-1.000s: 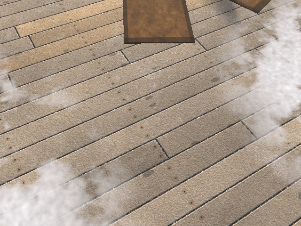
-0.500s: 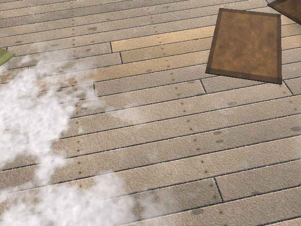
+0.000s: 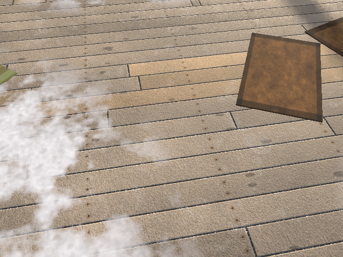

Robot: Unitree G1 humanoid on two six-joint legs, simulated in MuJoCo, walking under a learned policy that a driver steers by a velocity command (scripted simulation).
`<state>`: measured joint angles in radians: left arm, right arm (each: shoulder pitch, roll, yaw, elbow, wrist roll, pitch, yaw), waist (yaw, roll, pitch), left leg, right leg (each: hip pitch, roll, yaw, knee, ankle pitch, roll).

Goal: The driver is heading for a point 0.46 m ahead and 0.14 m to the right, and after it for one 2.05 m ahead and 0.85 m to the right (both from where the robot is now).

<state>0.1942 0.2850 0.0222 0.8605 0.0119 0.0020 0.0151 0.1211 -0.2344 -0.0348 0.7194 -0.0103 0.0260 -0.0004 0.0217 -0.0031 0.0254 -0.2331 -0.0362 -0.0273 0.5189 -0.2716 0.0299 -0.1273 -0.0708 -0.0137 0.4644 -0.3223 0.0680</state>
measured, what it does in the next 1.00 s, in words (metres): stands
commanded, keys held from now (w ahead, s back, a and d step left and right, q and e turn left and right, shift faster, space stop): no key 0.52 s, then w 0.02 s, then no key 0.46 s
